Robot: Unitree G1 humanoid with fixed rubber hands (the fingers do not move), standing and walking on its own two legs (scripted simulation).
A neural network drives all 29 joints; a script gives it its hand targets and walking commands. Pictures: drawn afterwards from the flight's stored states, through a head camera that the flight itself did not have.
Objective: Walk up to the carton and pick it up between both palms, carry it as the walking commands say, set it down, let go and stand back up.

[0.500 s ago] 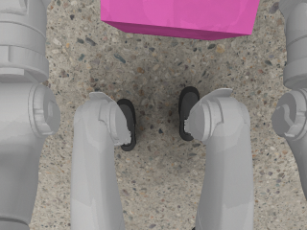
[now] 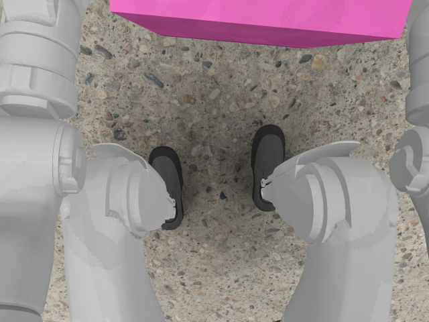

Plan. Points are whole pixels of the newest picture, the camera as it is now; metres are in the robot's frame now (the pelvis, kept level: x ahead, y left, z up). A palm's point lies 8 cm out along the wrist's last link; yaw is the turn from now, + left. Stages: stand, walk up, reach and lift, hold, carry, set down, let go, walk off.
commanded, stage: reach and lift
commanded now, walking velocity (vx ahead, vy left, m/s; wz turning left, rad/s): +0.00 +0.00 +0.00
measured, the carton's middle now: out of the picture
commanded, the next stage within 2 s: none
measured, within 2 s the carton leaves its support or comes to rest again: leaves its support in 1.56 s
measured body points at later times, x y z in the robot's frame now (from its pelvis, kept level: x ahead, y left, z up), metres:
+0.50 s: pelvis +0.00 +0.00 +0.00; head +0.38 -0.02 +0.22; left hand +0.58 +0.14 -0.19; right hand +0.54 -0.27 -0.18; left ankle +0.11 +0.11 -0.33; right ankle +0.14 -0.12 -0.33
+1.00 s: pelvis +0.00 +0.00 +0.00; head +0.38 -0.03 +0.22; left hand +0.59 +0.11 -0.18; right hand +0.54 -0.26 -0.18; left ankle +0.11 +0.11 -0.33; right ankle +0.14 -0.12 -0.33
